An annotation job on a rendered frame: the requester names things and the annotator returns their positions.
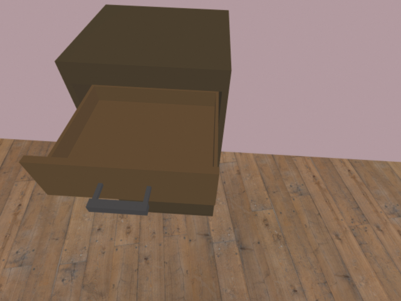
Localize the cabinet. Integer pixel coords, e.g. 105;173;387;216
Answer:
55;4;231;216

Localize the drawer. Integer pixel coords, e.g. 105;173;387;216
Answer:
19;85;219;206

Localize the handle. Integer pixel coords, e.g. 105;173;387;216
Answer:
86;183;152;216

